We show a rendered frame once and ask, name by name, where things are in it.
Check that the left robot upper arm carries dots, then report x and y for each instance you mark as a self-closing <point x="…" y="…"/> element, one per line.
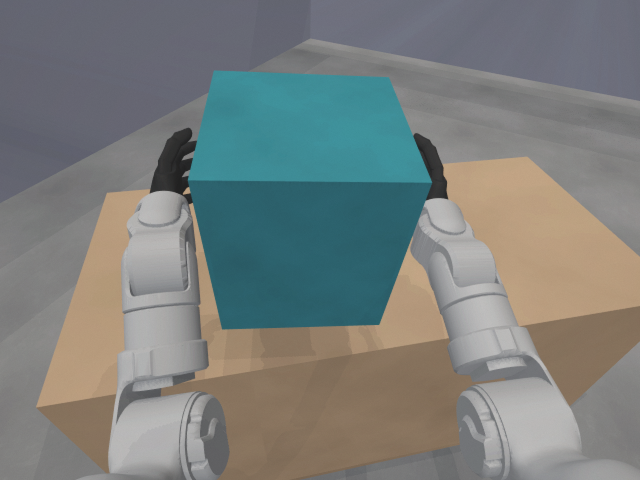
<point x="174" y="437"/>

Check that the right robot upper arm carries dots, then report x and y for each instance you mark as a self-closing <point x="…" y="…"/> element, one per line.
<point x="522" y="429"/>

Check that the right robot forearm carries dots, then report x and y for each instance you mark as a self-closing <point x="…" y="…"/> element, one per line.
<point x="486" y="341"/>

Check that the robot right hand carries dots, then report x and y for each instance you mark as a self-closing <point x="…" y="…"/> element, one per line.
<point x="434" y="167"/>

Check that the carton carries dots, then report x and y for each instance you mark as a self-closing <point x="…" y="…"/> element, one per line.
<point x="307" y="190"/>

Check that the left robot forearm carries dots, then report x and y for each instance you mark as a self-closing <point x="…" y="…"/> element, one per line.
<point x="160" y="299"/>

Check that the pedestal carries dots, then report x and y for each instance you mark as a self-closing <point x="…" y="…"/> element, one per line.
<point x="301" y="402"/>

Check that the robot left hand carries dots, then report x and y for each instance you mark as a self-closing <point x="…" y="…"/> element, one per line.
<point x="171" y="167"/>

